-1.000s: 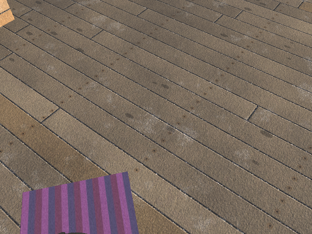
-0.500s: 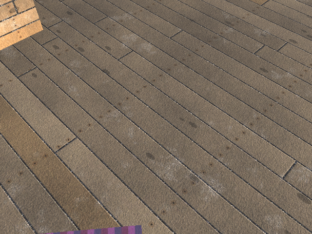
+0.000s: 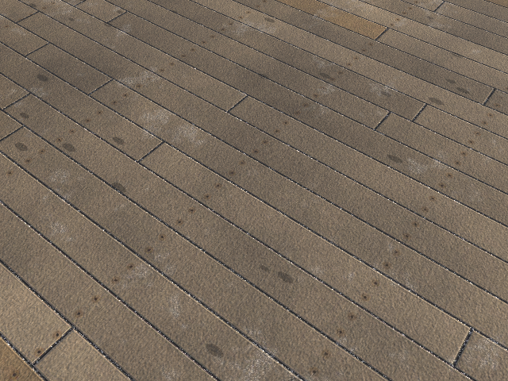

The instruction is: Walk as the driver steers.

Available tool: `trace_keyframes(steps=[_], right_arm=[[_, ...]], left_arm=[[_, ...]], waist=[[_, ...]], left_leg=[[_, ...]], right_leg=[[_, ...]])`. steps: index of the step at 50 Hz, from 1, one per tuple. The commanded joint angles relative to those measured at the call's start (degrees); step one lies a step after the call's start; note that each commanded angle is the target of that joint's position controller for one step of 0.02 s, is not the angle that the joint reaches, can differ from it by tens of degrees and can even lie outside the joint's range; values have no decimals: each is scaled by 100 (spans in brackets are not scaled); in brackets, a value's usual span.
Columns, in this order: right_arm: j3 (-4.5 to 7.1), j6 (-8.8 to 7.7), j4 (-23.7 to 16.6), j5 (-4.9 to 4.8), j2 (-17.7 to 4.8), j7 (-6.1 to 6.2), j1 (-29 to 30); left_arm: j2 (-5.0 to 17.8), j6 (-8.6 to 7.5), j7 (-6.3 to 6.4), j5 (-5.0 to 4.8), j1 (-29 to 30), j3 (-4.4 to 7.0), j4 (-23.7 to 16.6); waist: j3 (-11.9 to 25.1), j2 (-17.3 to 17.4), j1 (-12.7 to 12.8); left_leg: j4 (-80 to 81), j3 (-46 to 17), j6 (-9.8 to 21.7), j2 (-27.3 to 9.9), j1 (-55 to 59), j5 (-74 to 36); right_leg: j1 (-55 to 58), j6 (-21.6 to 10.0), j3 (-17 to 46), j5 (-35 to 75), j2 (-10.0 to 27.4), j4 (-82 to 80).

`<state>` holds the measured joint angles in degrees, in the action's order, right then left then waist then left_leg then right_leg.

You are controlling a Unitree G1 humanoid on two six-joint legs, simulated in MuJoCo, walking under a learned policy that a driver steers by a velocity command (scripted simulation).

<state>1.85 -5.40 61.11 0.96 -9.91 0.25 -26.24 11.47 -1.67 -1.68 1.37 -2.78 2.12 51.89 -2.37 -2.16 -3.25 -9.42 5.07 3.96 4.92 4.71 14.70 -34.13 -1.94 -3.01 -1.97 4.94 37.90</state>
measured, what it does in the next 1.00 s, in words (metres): walks ahead: right foot, then left foot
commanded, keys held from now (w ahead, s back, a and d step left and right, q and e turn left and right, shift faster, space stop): w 1.00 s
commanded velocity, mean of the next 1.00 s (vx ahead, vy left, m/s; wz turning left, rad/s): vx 0.50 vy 0.00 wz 0.00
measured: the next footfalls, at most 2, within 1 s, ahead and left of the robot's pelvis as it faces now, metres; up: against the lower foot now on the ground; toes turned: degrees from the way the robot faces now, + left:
right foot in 0.12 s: +0.24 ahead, -0.11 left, +0.00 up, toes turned -4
left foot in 0.68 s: +0.54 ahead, +0.07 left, +0.00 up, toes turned +5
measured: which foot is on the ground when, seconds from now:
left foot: down 0.00-0.14, up 0.16-0.66, down 0.68-1.00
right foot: up 0.00-0.10, down 0.12-0.70, up 0.72-1.00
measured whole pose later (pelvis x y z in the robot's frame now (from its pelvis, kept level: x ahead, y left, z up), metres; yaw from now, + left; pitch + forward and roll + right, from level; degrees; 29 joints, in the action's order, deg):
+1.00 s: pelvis +0.54 +0.01 +0.01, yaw +0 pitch +0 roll +1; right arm 2.6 -5.2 60.6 0.6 -10.7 -0.1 -23.6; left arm 12.5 -1.8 -1.6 1.8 -8.6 3.2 53.9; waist -1.8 -2.3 -1.4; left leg -12.7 5.8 5.2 4.9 -2.2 10.7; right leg -35.4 -1.3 -0.4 -6.9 6.8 51.4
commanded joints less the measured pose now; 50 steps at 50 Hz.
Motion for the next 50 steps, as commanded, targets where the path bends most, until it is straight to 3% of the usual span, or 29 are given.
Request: trace_keyframes(steps=[1, 3, 4, 5, 6, 7, 8, 9, 10, 12, 15, 17, 21, 24, 29, 31, 32, 33, 34, 35, 36, 37, 38, 39, 41, 42, 45, 50], right_arm=[[151, -18, -42, 41, -830, 69, -377], [175, -6, -39, 60, -906, 98, -205], [191, 3, -41, 65, -960, 103, -116], [192, 29, -53, 40, -971, 90, 0], [147, 25, -162, -7, -861, 71, 44], [30, 24, -338, -255, -311, -5, -522], [161, 30, -275, -109, -720, 0, -378], [215, 48, -420, -49, -810, -3, 133], [192, 18, -491, -28, -722, -32, 432], [179, 128, -461, 87, -511, -74, 394], [171, 284, -488, 141, -390, -152, 464], [182, 334, -662, 126, -465, -177, 960], [152, 340, -983, 71, -476, -194, 1903], [87, 315, -1160, 35, -386, -199, 2435], [80, 245, -1415, 35, -479, -181, 2982], [112, 190, -1407, 29, -541, -159, 2785], [152, 162, -1305, 31, -605, -124, 2422], [214, 120, -1065, 46, -692, -79, 1693], [308, 60, -732, 125, -887, -22, 663], [456, 28, -597, 281, -1464, 43, -251], [531, 121, -560, 138, -1677, -18, -231], [469, 171, -693, -9, -1421, -51, 506], [355, 147, -781, -33, -1021, -68, 1007], [270, 110, -761, -3, -737, -74, 1214], [177, 30, -594, -19, -497, -29, 1151], [175, -17, -527, -19, -534, -19, 995], [208, -89, -395, -37, -775, -12, 655], [157, -67, -293, -39, -736, -20, 187]], left_arm=[[367, -122, 16, -9, 637, 54, -515], [432, -176, 45, -12, 356, 95, -475], [504, -208, 82, -6, -104, 144, -336], [582, -258, 127, 22, -995, 211, -31], [899, -316, 189, 141, -2047, 328, 267], [1560, -314, 215, 251, -2711, 501, 326], [1439, -225, 155, 43, -2330, 479, 304], [1173, -206, 138, -65, -1628, 402, 207], [771, -241, 112, -67, -1247, 293, 145], [409, -311, 141, -83, -1080, 173, 246], [524, -433, 169, -80, -1521, 173, 461], [627, -454, 176, -78, -1712, 182, 516], [572, -433, 176, -86, -2145, 133, 617], [602, -436, 192, -74, -2424, 121, 699], [632, -394, 268, -2, -2768, 121, 884], [706, -380, 299, 22, -2620, 143, 892], [763, -375, 306, 30, -2517, 159, 885], [796, -356, 296, 21, -2425, 167, 883], [745, -349, 281, -23, -2333, 142, 829], [386, -359, 232, -180, -2507, 37, 600], [329, -366, 186, -266, -2916, 82, 624], [712, -325, 212, -118, -2375, 184, 566], [614, -356, 180, -84, -1918, 172, 433], [476, -354, 163, -84, -1798, 160, 426], [276, -202, 103, 72, -1943, 141, 472], [240, -143, 71, 89, -1979, 141, 479], [275, -44, 23, 90, -1449, 150, 270], [280, -45, -7, 18, -235, 99, -156]], waist=[[-439, 608, 42], [-309, 648, 244], [-68, 678, 447], [370, 533, 835], [999, 276, 1190], [1849, -984, 1073], [1856, -615, 950], [903, -245, 657], [381, 46, 546], [16, -63, 205], [36, -111, 103], [-122, -83, 156], [-302, -61, 372], [-327, -122, 529], [-437, -159, 646], [-343, -192, 474], [-150, -240, 298], [221, -181, -13], [783, 1, -419], [1591, 803, -556], [2129, 1714, -323], [1304, 741, -96], [597, 460, 7], [198, 298, 199], [58, 489, 473], [74, 517, 506], [-98, 498, 516], [-323, 496, 243]], left_leg=[[-39, -712, 726, -1784, 144, -3025], [-524, -591, 620, -1821, 246, -4109], [-1075, -518, 546, -1781, 222, -4871], [-2079, -339, 438, -1589, 15, -5087], [-3462, -191, 321, -1346, -987, -3902], [-5821, 169, 12, -400, -3053, -691], [-6595, -668, 107, -131, -3729, 1436], [-6672, -835, 163, -524, -4066, 957], [-6338, -816, 162, -739, -3976, 513], [-5712, -758, 86, -1009, -3456, 146], [-5404, -598, -85, -1053, -3406, -72], [-5032, -509, -194, -1158, -3819, -463], [-3977, -347, -336, -1182, -4299, -1126], [-3178, -187, -321, -1042, -4176, -1449], [-2478, -85, -73, -845, -4202, -1134], [-2232, -9, 114, -672, -3734, -720], [-2125, 71, 224, -490, -3181, -503], [-1849, 166, 352, -292, -2331, -545], [-1666, -53, 544, -476, -912, -801], [-1535, -1948, 996, -2011, 819, -269], [-672, -4409, 1653, -3014, 1515, -180], [-609, -3720, 1434, -2706, 800, 215], [-426, -2955, 1278, -2494, -62, 93], [-189, -2391, 1033, -2208, -727, -273], [6, -1687, 762, -1816, -1354, -806], [54, -1561, 789, -1765, -1429, -1085], [267, -1225, 850, -1680, -1387, -1380], [389, -856, 756, -1488, -1013, -1884]], right_leg=[[-218, -169, -117, -207, -152, -360], [357, -361, -210, -624, -350, -609], [975, -470, -290, -804, -542, -730], [2015, -604, -394, -589, -721, -1118], [3553, -852, 269, -694, -124, -1160], [5302, -1602, 3013, -1414, 1670, -1580], [5051, -1704, 4165, -1401, 1868, -2255], [4202, -1500, 3181, -1691, 1642, -2296], [3407, -1324, 2535, -1385, 1395, -2545], [2516, -927, 1611, -838, 879, -2866], [2392, -1004, 1156, -15, 726, -2990], [2480, -1005, 979, -16, 655, -3164], [2876, -944, 738, 426, 531, -3246], [3169, -914, 576, 829, 523, -3191], [4061, -943, 517, 1735, 777, -2822], [4209, -857, 416, 2701, 835, -2408], [4187, -783, 344, 3519, 816, -1958], [4100, -699, 231, 3998, 696, -1122], [3411, -578, 47, 3389, 462, 65], [1777, -375, -240, 1054, -25, 2018], [337, -267, 42, -2809, -1034, 3706], [-168, -367, 610, -2412, -556, 3966], [-236, -374, 603, -1939, -341, 3737], [-8, -367, 581, -1637, -136, 3318], [506, -250, 541, -1428, 29, 2808], [588, -198, 477, -1378, 14, 2735], [122, -35, 324, -963, 130, 2268], [-308, 134, 76, -74, 144, 828]])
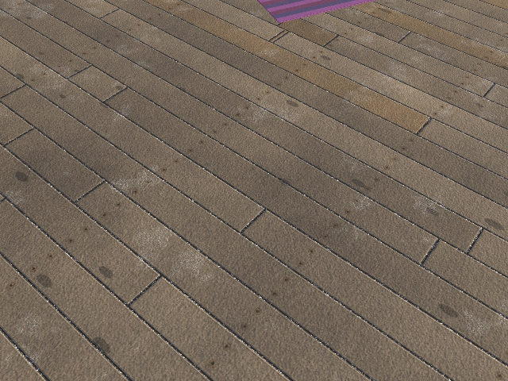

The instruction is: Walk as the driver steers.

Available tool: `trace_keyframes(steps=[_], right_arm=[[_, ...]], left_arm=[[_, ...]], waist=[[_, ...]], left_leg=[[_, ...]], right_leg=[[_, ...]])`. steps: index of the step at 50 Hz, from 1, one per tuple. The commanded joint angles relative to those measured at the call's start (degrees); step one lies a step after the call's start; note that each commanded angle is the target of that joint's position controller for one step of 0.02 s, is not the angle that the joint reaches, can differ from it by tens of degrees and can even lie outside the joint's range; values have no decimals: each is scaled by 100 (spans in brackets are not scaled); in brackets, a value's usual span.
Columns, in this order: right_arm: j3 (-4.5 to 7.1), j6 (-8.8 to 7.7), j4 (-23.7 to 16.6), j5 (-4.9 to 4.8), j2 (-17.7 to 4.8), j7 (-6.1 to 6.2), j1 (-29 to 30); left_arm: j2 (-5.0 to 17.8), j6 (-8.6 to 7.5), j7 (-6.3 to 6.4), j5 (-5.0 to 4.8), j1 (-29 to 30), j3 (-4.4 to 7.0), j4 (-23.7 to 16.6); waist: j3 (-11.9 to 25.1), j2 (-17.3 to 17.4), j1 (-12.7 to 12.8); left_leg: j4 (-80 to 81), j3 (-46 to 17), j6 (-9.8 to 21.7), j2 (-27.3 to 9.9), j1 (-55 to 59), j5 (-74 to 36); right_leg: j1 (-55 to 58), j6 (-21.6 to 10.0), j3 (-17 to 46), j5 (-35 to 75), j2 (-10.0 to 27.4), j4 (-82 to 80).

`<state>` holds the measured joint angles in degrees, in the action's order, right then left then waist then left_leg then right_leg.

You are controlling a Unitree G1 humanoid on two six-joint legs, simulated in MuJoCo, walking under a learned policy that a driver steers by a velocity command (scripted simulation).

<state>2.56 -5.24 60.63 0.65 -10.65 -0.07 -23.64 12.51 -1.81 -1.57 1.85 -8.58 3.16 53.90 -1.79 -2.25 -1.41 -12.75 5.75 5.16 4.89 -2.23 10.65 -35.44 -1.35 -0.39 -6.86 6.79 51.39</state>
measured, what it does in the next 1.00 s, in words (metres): walks ahead: right foot, then left foot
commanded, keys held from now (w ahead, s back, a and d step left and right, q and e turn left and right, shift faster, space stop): w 1.00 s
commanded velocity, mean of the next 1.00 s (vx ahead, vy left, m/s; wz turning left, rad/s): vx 0.50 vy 0.00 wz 0.00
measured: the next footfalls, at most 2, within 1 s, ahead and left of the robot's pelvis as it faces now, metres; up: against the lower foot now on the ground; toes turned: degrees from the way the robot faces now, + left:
right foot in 0.24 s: +0.30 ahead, -0.12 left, +0.00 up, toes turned -4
left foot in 0.80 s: +0.61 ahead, +0.06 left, +0.00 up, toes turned +4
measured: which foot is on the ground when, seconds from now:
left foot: down 0.00-0.26, up 0.28-0.78, down 0.80-1.00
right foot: up 0.00-0.22, down 0.24-0.82, up 0.84-1.00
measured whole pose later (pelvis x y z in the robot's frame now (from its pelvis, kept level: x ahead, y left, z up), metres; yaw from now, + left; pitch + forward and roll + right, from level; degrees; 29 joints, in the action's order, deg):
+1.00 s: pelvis +0.55 +0.00 +0.00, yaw +0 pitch -1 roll +0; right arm 3.3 -4.8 57.7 0.8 -12.0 -0.2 -16.3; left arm 12.8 -3.2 -0.9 1.9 -14.5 3.3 56.1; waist -2.5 -1.8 0.1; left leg -20.2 6.3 6.0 3.8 -10.8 9.2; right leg -27.2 -3.8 0.2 -15.9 3.7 63.2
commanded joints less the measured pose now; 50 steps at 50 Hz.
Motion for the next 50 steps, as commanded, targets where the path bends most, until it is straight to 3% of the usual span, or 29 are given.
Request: trace_keyframes(steps=[1, 5, 8, 10, 11, 12, 13, 14, 15, 16, 17, 19, 22, 24, 26, 27, 30, 35, 38, 39, 40, 41, 42, 43, 44, 45, 47, 49, 50], right_arm=[[83, -84, -217, -7, -674, 14, -174], [77, -66, -68, 32, -698, 57, -562], [104, -34, -6, 80, -780, 112, -556], [132, -19, -16, 95, -879, 134, -362], [137, 7, -24, 75, -902, 124, -254], [99, 9, -106, 34, -812, 108, -199], [-29, 4, -315, -215, -268, 29, -714], [77, 3, -258, -125, -579, 25, -678], [151, 32, -389, -32, -755, 31, -127], [130, -2, -484, -6, -670, -2, 215], [146, 13, -476, 37, -588, -5, 366], [98, 182, -400, 156, -342, -82, 16], [118, 298, -540, 159, -367, -133, 425], [115, 329, -732, 156, -417, -154, 966], [116, 332, -877, 132, -456, -161, 1435], [79, 323, -968, 106, -368, -167, 1597], [32, 301, -1133, 75, -353, -173, 2175], [14, 231, -1404, 65, -427, -154, 2701], [91, 150, -1274, 65, -563, -91, 2091], [153, 107, -1020, 83, -644, -46, 1325], [252, 47, -693, 172, -866, 12, 296], [403, 19, -589, 324, -1455, 68, -514], [454, 110, -579, 171, -1611, -1, -396], [389, 150, -682, 24, -1345, -29, 293], [274, 125, -761, -1, -934, -47, 752], [198, 87, -746, 31, -691, -45, 938], [116, 15, -603, 6, -499, -2, 922], [106, -78, -450, -7, -527, 5, 565], [136, -95, -417, -13, -678, 11, 497]], left_arm=[[142, -39, -21, -44, 521, -28, -418], [172, -77, -7, -59, 1086, -59, -630], [266, -138, 8, -58, 1149, -29, -736], [373, -197, 60, -51, 558, 39, -581], [449, -245, 104, -27, -263, 102, -307], [714, -305, 163, 74, -1304, 209, 14], [1398, -321, 208, 218, -2099, 386, 96], [1352, -219, 149, 27, -1894, 390, 102], [1121, -190, 132, -97, -1148, 323, -2], [705, -218, 109, -109, -698, 207, -82], [425, -281, 91, -85, -616, 113, -27], [308, -332, 143, -126, -594, 59, 87], [474, -435, 156, -124, -995, 79, 247], [536, -441, 165, -128, -1217, 78, 310], [413, -430, 160, -145, -1518, 33, 388], [507, -426, 160, -138, -1559, 40, 388], [439, -426, 171, -130, -1849, 7, 476], [559, -387, 252, -54, -2133, 27, 636], [693, -366, 289, -23, -1876, 68, 636], [718, -342, 278, -35, -1779, 74, 631], [649, -336, 262, -75, -1715, 42, 569], [210, -344, 197, -281, -2027, -75, 350], [311, -345, 174, -282, -2287, -3, 377], [597, -302, 195, -155, -1766, 87, 311], [500, -334, 162, -119, -1354, 67, 194], [362, -330, 144, -110, -1230, 56, 183], [199, -179, 73, 29, -1401, 40, 229], [171, -88, 34, 45, -1292, 47, 203], [153, -54, 17, 42, -1146, 41, 136]], waist=[[-385, 536, 5], [-434, 599, -180], [-448, 632, -97], [-145, 697, 214], [258, 588, 577], [863, 379, 946], [1805, -785, 902], [2019, -789, 819], [1026, -263, 534], [435, 16, 413], [-21, 132, 260], [57, -253, -42], [-99, -17, -77], [-252, -19, 21], [-356, 11, 157], [-304, -138, 167], [-380, -35, 346], [-464, -139, 434], [-159, -227, 74], [227, -141, -257], [807, 54, -638], [1609, 1004, -665], [2002, 1586, -486], [1154, 765, -244], [470, 450, -142], [152, 321, 34], [18, 603, 302], [-43, 496, 342], [-31, 545, 368]], left_leg=[[699, -858, 614, -1474, -225, -1640], [510, -765, 613, -1613, 449, -2163], [143, -738, 566, -1807, 916, -2921], [-641, -592, 428, -1786, 937, -4368], [-1575, -438, 331, -1625, 790, -4702], [-2849, -277, 214, -1382, -70, -3791], [-5133, 76, -88, -614, -2126, -981], [-6198, -576, -50, -56, -2999, 1950], [-6397, -885, 23, -500, -3416, 1474], [-6078, -874, 33, -720, -3383, 993], [-5687, -898, 51, -897, -3091, 725], [-5272, -785, -93, -1027, -2582, 537], [-4947, -639, -255, -1100, -2930, 204], [-4498, -556, -370, -1203, -3349, -207], [-4070, -424, -422, -1171, -3648, -532], [-3677, -417, -450, -1181, -3614, -678], [-2921, -217, -433, -1005, -3536, -1010], [-2149, -166, -186, -848, -3480, -730], [-1793, -11, 110, -489, -2417, -107], [-1476, 92, 238, -292, -1530, -195], [-1354, -205, 436, -555, -81, -371], [-1148, -2367, 956, -2161, 1698, 304], [-319, -4481, 1460, -2985, 2065, 255], [-280, -3728, 1258, -2688, 1332, 675], [-66, -2992, 1096, -2469, 459, 550], [135, -2469, 875, -2185, -78, 217], [389, -1821, 649, -1834, -755, -226], [429, -1475, 649, -1687, -755, -1014], [521, -1396, 687, -1683, -722, -910]], right_leg=[[-121, 68, -245, 539, -90, -795], [-106, -69, -384, 619, -262, -1501], [64, -287, -397, 142, -380, -1843], [987, -497, -534, -294, -690, -2083], [1943, -628, -640, -137, -880, -2448], [3436, -843, -215, -53, -496, -2506], [5424, -1549, 2300, -641, 1301, -2722], [5398, -1815, 3928, -754, 1769, -3556], [4545, -1607, 3005, -1164, 1496, -3608], [3698, -1432, 2337, -986, 1266, -3852], [3046, -1081, 1688, -7, 892, -3947], [2514, -983, 1195, -88, 652, -4239], [2570, -1069, 833, 468, 511, -4415], [2692, -1089, 714, 477, 470, -4580], [2971, -970, 498, 1074, 311, -4558], [3026, -997, 479, 1036, 363, -4555], [3345, -924, 270, 1566, 263, -4508], [4182, -989, 250, 2257, 601, -4177], [4299, -821, 74, 4027, 633, -3278], [4195, -731, -57, 4432, 492, -2394], [3434, -615, -233, 3679, 249, -1166], [1595, -365, -560, 1200, -369, 889], [422, -337, -110, -2363, -1191, 2291], [-5, -424, 375, -1916, -723, 2566], [-45, -426, 351, -1437, -506, 2304], [143, -420, 325, -1140, -308, 1907], [680, -299, 274, -920, -147, 1427], [613, -202, 165, -781, -129, 1261], [454, -141, 102, -624, -96, 1099]])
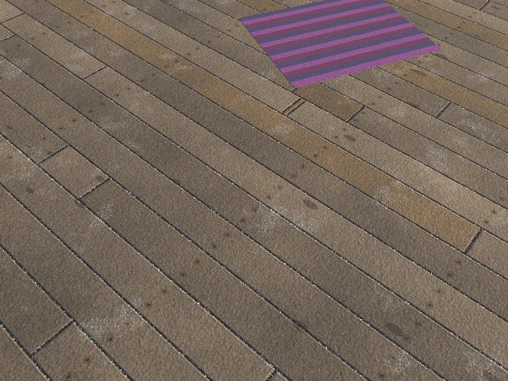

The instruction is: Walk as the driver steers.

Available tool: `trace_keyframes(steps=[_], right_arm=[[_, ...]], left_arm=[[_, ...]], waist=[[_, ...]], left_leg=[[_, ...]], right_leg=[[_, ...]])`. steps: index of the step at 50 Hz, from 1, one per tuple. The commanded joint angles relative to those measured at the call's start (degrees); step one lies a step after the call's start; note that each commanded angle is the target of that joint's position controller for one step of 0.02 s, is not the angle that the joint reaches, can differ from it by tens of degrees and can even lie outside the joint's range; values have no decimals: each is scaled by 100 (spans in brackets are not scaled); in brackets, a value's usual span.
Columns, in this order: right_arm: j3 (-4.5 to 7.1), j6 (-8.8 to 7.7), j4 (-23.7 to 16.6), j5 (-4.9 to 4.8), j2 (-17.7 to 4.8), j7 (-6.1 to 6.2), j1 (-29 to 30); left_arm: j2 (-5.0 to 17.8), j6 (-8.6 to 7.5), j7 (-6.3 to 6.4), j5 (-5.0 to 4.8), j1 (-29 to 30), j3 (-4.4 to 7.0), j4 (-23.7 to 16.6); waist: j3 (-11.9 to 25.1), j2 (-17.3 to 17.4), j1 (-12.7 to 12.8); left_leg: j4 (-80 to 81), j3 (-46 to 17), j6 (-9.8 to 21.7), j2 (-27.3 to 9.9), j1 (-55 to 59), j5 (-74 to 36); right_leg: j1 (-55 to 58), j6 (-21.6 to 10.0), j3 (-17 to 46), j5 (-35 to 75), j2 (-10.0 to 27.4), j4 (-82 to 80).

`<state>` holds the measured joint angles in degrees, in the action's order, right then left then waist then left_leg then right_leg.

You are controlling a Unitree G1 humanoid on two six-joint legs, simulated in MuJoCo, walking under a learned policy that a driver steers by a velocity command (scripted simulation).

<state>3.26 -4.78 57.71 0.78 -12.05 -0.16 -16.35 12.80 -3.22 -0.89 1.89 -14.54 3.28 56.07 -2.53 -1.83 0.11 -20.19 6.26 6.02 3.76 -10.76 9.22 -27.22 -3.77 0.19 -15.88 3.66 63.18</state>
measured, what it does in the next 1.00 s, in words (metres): walks ahead: right foot, then left foot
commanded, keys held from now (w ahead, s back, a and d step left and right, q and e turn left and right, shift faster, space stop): w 1.00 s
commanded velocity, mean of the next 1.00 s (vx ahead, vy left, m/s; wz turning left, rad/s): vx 0.50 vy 0.00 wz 0.00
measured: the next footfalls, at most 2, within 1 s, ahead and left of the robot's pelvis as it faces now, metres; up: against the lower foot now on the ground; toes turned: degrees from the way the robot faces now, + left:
right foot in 0.36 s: +0.37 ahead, -0.12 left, +0.00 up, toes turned -4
left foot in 0.92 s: +0.66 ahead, +0.07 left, +0.00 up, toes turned +5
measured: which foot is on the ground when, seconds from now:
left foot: down 0.00-0.38, up 0.40-0.90, down 0.92-1.00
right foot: up 0.00-0.34, down 0.36-0.92, up 0.94-1.00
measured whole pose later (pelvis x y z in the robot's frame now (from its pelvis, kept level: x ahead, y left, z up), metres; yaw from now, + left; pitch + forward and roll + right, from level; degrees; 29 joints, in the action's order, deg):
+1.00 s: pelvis +0.54 +0.00 -0.02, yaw +0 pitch +0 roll -1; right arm 2.9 -4.4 51.2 1.9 -12.0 -0.7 -4.7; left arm 11.4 -4.2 0.3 0.3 -23.1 2.5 60.3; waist -3.4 -0.5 2.2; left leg -31.5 5.8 5.1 0.8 -22.8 9.8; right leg -9.0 -3.9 -1.3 -25.7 -1.3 55.9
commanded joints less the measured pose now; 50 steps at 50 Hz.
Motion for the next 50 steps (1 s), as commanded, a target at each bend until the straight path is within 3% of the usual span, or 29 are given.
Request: trace_keyframes(steps=[1, 6, 8, 13, 16, 17, 18, 19, 20, 21, 22, 23, 24, 25, 27, 28, 31, 34, 36, 37, 40, 43, 45, 46, 47, 48, 49, 50], right_arm=[[72, -146, -108, -31, -578, 24, -329], [16, -125, 15, -30, -531, 21, -829], [13, -128, 80, -21, -579, 31, -1052], [9, -87, 247, 48, -595, 101, -1385], [46, -66, 251, 79, -725, 143, -1154], [58, -49, 250, 79, -766, 138, -1069], [40, -32, 208, 40, -734, 124, -958], [-55, -46, -11, -109, -431, 79, -1066], [-51, -59, -33, -240, -242, 35, -1571], [72, -24, -54, -75, -694, 60, -1127], [62, -46, -194, -34, -593, 38, -640], [43, -60, -221, -29, -452, 23, -474], [53, 11, -258, 64, -385, -12, -360], [28, 98, -195, 122, -266, -52, -634], [37, 200, -189, 157, -237, -89, -547], [26, 237, -247, 152, -187, -113, -470], [29, 284, -539, 136, -308, -148, 392], [-19, 269, -771, 83, -255, -164, 1060], [-43, 259, -872, 67, -242, -167, 1413], [-73, 250, -943, 55, -182, -164, 1545], [-72, 213, -1092, 53, -271, -151, 1924], [-35, 149, -1158, 54, -362, -131, 1850], [56, 82, -889, 71, -495, -64, 946], [140, 22, -543, 130, -641, -10, -58], [277, -24, -354, 285, -1138, 61, -1046], [395, 21, -295, 257, -1598, 21, -1250], [336, 87, -377, 54, -1302, -16, -690], [230, 80, -476, 10, -943, -28, -107]], left_arm=[[182, 117, -64, 37, -278, 37, -166], [182, 111, -86, -31, 907, -12, -586], [101, 98, -85, -55, 1218, -63, -699], [208, 33, -69, -60, 1822, -73, -960], [324, -48, -19, -62, 1334, -9, -881], [417, -87, 25, -52, 681, 52, -669], [568, -147, 79, 12, -332, 137, -333], [1091, -187, 149, 175, -1286, 279, -159], [1433, -106, 98, 77, -1400, 389, -121], [1209, -43, 57, -90, -752, 338, -240], [815, -61, 46, -120, -230, 227, -318], [500, -106, 38, -83, -47, 133, -298], [301, -142, 59, -104, 36, 66, -212], [296, -176, 88, -105, 18, 49, -157], [244, -279, 84, -123, -346, 19, 7], [448, -297, 93, -133, -387, 60, 33], [511, -300, 91, -124, -680, 55, 102], [497, -284, 88, -135, -931, 32, 154], [437, -286, 94, -146, -1196, 5, 237], [527, -286, 102, -129, -1275, 19, 260], [520, -259, 136, -80, -1487, 14, 361], [630, -229, 191, -42, -1387, 47, 404], [723, -205, 198, -38, -1192, 72, 396], [678, -186, 184, -68, -1099, 51, 363], [397, -194, 146, -199, -1167, -42, 151], [45, -187, 103, -316, -1753, -85, 114], [564, -151, 129, -161, -1247, 60, 116], [517, -182, 100, -141, -816, 67, -29]], waist=[[-35, 441, 164], [-292, 469, -98], [-274, 558, -199], [-387, 568, -342], [-148, 647, -15], [188, 623, 261], [727, 438, 683], [1490, -214, 879], [2149, -1356, 635], [1538, -391, 455], [748, -89, 334], [301, 151, 168], [118, 109, -17], [148, -194, -159], [32, -75, -193], [99, -162, -258], [-171, -42, -97], [-267, -72, 62], [-309, -61, 188], [-278, -223, 225], [-350, -171, 331], [-320, -225, 177], [141, -258, -243], [675, -48, -652], [1425, 566, -898], [1996, 1726, -630], [1475, 769, -503], [678, 536, -313]], left_leg=[[1378, -1380, 582, -1529, 175, -682], [1458, -1006, 518, -1352, 579, -1350], [1386, -920, 491, -1381, 815, -1774], [1078, -842, 513, -1599, 1658, -2454], [283, -697, 371, -1681, 1845, -4156], [-471, -605, 295, -1588, 1805, -4731], [-1613, -399, 172, -1353, 1277, -4352], [-3438, -155, -17, -953, -312, -2348], [-5423, -211, -177, 158, -1924, 1957], [-5780, -940, -72, -236, -2428, 1754], [-5618, -946, -59, -482, -2595, 1315], [-5191, -935, -56, -696, -2429, 1001], [-4807, -935, -81, -850, -2148, 810], [-4623, -891, -152, -880, -1844, 754], [-4461, -797, -238, -896, -1812, 647], [-4282, -723, -301, -916, -1937, 524], [-3607, -598, -478, -1083, -2554, -64], [-2672, -455, -564, -1055, -2651, -570], [-2219, -300, -536, -916, -2642, -799], [-1969, -287, -513, -905, -2577, -852], [-1559, -215, -390, -785, -2593, -745], [-1205, -184, -153, -637, -2235, -220], [-861, -20, 71, -276, -997, 51], [-573, -37, 230, -249, 286, -210], [-485, -1522, 624, -1518, 2000, 256], [249, -4166, 1336, -2907, 3032, 395], [431, -4049, 1142, -2590, 2470, 806], [567, -3175, 965, -2406, 1609, 697]], right_leg=[[-588, 157, 7, 512, 284, -241], [-1085, 334, -230, 1322, 290, -1620], [-1001, 312, -329, 1523, 201, -2110], [-972, 79, -453, 1316, -12, -2883], [-81, -216, -577, 669, -331, -3230], [676, -341, -665, 610, -534, -3439], [1998, -513, -581, 921, -488, -3722], [3771, -934, 1025, 486, 864, -3786], [4703, -1667, 3727, 325, 2165, -4601], [4103, -1523, 3373, 85, 1900, -4727], [3278, -1373, 2547, 152, 1707, -4851], [2622, -1137, 1963, 687, 1426, -5055], [2124, -842, 1500, 725, 1067, -5259], [1866, -840, 1269, 920, 1029, -5348], [1744, -797, 905, 1736, 837, -5399], [1796, -860, 851, 1514, 865, -5497], [1946, -888, 666, 1504, 793, -5763], [2153, -813, 421, 1749, 673, -5803], [2430, -716, 246, 2270, 579, -5731], [2542, -740, 250, 2291, 673, -5688], [3059, -754, 199, 2723, 805, -5504], [3422, -676, 140, 3627, 979, -5068], [3359, -520, -40, 5037, 875, -3962], [2900, -394, -265, 4811, 618, -2834], [1416, -207, -504, 2941, 251, -1070], [-315, -47, -474, -1420, -823, 798], [-772, -166, 317, -1201, -492, 1208], [-911, -190, 303, -657, -243, 1061]])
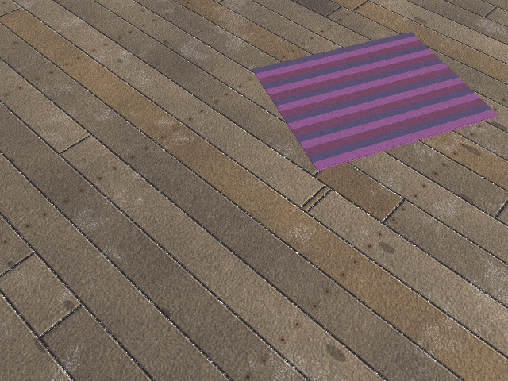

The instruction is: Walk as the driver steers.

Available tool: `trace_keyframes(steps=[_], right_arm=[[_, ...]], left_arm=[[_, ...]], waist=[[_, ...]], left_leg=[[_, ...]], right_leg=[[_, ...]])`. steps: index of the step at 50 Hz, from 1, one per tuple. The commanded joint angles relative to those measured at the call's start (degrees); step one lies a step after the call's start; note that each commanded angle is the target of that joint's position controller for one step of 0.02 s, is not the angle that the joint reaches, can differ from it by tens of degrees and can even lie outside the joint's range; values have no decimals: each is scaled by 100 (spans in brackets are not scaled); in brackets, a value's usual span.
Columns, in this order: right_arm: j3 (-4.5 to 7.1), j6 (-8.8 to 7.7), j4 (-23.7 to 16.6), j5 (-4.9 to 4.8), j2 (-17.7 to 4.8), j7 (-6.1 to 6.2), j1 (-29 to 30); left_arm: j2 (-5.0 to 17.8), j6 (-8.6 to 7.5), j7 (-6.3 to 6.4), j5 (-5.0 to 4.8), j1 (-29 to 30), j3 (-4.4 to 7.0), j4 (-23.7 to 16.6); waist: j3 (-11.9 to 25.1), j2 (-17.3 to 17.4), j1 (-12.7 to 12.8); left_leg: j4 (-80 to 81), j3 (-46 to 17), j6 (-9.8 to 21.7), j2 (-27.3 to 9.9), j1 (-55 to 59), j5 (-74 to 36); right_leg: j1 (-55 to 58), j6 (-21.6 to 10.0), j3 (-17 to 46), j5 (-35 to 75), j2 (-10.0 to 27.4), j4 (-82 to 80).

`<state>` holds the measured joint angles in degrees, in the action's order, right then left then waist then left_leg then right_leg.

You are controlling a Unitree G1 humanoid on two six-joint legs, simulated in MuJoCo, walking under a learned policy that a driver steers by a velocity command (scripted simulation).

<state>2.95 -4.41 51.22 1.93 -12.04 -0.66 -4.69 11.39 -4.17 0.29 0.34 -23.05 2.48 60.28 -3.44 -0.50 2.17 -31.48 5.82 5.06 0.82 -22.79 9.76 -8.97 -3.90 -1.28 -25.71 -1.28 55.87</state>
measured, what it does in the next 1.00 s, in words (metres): walks ahead: right foot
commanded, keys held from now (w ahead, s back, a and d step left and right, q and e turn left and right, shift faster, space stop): w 1.00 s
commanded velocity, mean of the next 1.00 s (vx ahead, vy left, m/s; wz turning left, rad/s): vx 0.50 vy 0.00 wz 0.00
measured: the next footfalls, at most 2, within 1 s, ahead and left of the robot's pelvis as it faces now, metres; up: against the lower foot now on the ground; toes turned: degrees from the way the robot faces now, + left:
right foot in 0.50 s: +0.43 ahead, -0.10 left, +0.00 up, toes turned -4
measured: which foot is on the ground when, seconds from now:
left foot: down 0.00-0.52, up 0.54-1.00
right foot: up 0.00-0.48, down 0.50-1.00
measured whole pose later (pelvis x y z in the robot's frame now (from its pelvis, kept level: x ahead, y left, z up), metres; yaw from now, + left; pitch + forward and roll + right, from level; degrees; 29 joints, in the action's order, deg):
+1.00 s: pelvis +0.53 -0.02 +0.01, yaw +0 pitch +1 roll -2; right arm 1.8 -2.2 50.3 1.3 -11.1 -1.7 -1.3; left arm 10.2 -5.3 0.6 1.2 -26.4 1.9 61.0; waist -2.6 1.8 3.8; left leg -34.1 4.2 3.1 -3.4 -31.9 3.7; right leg 7.0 -3.2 -4.6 -17.8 -4.5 9.8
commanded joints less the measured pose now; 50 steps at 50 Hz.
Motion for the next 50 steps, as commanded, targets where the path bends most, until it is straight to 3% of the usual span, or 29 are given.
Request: trace_keyframes(steps=[1, 2, 3, 5, 6, 8, 10, 13, 19, 22, 23, 24, 25, 26, 27, 28, 29, 30, 31, 32, 34, 36, 41, 47, 50], right_arm=[[172, 0, 158, -77, -644, 3, -1040], [117, -27, 217, -109, -467, 18, -931], [87, -56, 275, -125, -415, 47, -941], [48, -153, 446, -138, -332, 48, -1315], [89, -172, 478, -151, -532, 62, -1376], [96, -184, 530, -147, -615, 74, -1570], [66, -168, 603, -150, -551, 70, -1859], [44, -158, 652, -142, -558, 72, -2062], [34, -125, 864, -75, -599, 137, -2570], [67, -103, 881, -39, -706, 186, -2369], [85, -95, 876, -33, -765, 192, -2274], [89, -69, 866, -54, -789, 179, -2163], [53, -68, 779, -102, -704, 164, -2100], [-71, -71, 580, -353, -158, 83, -2639], [35, -71, 633, -245, -476, 84, -2563], [104, -43, 493, -155, -629, 89, -2011], [85, -76, 407, -133, -552, 56, -1706], [101, -57, 416, -88, -474, 53, -1555], [65, 33, 431, -19, -291, 13, -1779], [51, 114, 501, 29, -247, -27, -1870], [60, 195, 434, 37, -233, -76, -1698], [66, 243, 263, 30, -280, -93, -1212], [12, 236, -112, -35, -256, -110, -129], [-51, 165, -453, -62, -266, -103, 777], [-11, 96, -485, -66, -367, -74, 605]], left_arm=[[540, -107, -33, 23, 222, 130, -477], [470, -43, -62, 104, 284, 136, -467], [369, 36, -103, 155, 42, 116, -431], [326, 139, -141, 188, 157, 123, -429], [270, 177, -166, 189, 223, 112, -477], [368, 221, -193, 196, 802, 121, -666], [393, 233, -202, 165, 1277, 117, -822], [330, 212, -213, 120, 1891, 62, -1043], [328, 145, -195, 97, 2685, 2, -1374], [434, 67, -166, 89, 2429, 47, -1374], [517, 39, -127, 92, 1997, 95, -1246], [601, -7, -79, 116, 1160, 161, -965], [865, -64, -18, 224, 130, 267, -657], [1555, -71, 24, 360, -656, 453, -573], [1461, 21, -37, 178, -397, 441, -573], [1230, 44, -54, 49, 345, 374, -672], [821, 17, -77, 41, 788, 261, -753], [551, -47, -97, 62, 855, 171, -694], [458, -56, -60, 13, 923, 139, -619], [405, -96, -48, 23, 891, 116, -587], [520, -181, -39, 25, 588, 125, -451], [675, -206, -27, 13, 349, 153, -374], [652, -187, -30, 9, -177, 103, -264], [659, -156, 38, 77, -698, 80, -51], [769, -131, 89, 115, -544, 109, -21]], waist=[[437, 180, -385], [248, 210, -218], [296, 519, -68], [157, 367, -39], [227, 440, 22], [3, 332, -79], [-118, 263, -195], [-189, 329, -334], [-309, 459, -553], [-181, 488, -312], [55, 532, -118], [476, 417, 247], [1069, 225, 613], [2024, -975, 552], [2145, -856, 444], [1121, -385, 154], [565, -130, 24], [130, -35, -121], [217, -326, -355], [202, -362, -407], [145, -264, -449], [-11, -221, -394], [-201, -236, -135], [-273, -311, 134], [-195, -380, -76]], left_leg=[[1872, -2578, 876, -1838, 2251, 31], [2064, -2103, 630, -1508, 1783, -123], [2171, -1856, 624, -1460, 1521, -309], [2225, -1502, 583, -1275, 1390, -1142], [2317, -1453, 651, -1305, 1447, -935], [2529, -1330, 691, -1266, 1486, -851], [2567, -1175, 641, -1182, 1738, -1219], [2595, -987, 605, -1107, 1901, -1430], [2275, -803, 610, -1294, 2782, -2401], [1697, -670, 500, -1402, 3067, -3749], [1182, -605, 425, -1373, 3047, -4530], [235, -450, 325, -1206, 2898, -4816], [-1050, -305, 213, -976, 1983, -3790], [-3385, 47, -91, -162, -82, -854], [-4365, -655, -31, 346, -951, 2031], [-4518, -931, 41, -89, -1350, 1532], [-4181, -910, 48, -309, -1285, 1054], [-3810, -925, 63, -480, -997, 803], [-3502, -848, -16, -580, -708, 661], [-3404, -815, -87, -629, -487, 606], [-3238, -708, -194, -641, -627, 441], [-2851, -602, -312, -759, -1059, 49], [-1532, -409, -472, -784, -1545, -722], [-377, -144, -271, -470, -1464, -838], [-24, -92, -10, -270, -963, -263]], right_leg=[[-2573, -174, 435, 696, 447, 1452], [-2322, -140, 392, 884, 576, 1171], [-2025, -60, 365, 954, 636, 971], [-1991, 34, 277, 1048, 655, 843], [-2117, 95, 207, 1163, 667, 698], [-2572, 213, 132, 1562, 794, 339], [-2939, 290, 38, 1889, 822, -70], [-2949, 347, -92, 2326, 760, -966], [-2848, 126, -306, 2353, 504, -2056], [-2246, -147, -388, 1785, 270, -2419], [-1641, -258, -464, 1593, 79, -2523], [-675, -391, -570, 1763, -110, -2886], [836, -610, -93, 1837, 327, -2945], [2817, -1353, 2486, 1242, 2136, -3167], [2737, -1563, 4040, 1169, 2547, -3990], [1843, -1345, 3096, 750, 2277, -4058], [1001, -1168, 2439, 932, 2052, -4313], [368, -830, 1797, 1894, 1679, -4405], [83, -716, 1479, 1595, 1514, -4600], [-162, -724, 1307, 1704, 1403, -4731], [-172, -801, 1046, 2236, 1321, -4818], [-57, -796, 866, 2248, 1269, -4989], [411, -743, 536, 3002, 1166, -5030], [1375, -726, 321, 3972, 1288, -4727], [1689, -641, 237, 5141, 1443, -4213]])
Keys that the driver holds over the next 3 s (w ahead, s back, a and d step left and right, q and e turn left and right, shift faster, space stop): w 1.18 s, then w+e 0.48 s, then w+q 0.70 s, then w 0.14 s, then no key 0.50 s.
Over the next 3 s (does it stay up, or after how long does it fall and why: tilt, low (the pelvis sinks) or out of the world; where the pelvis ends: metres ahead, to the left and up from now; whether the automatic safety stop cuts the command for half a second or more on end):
stays up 1.50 -0.10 0.01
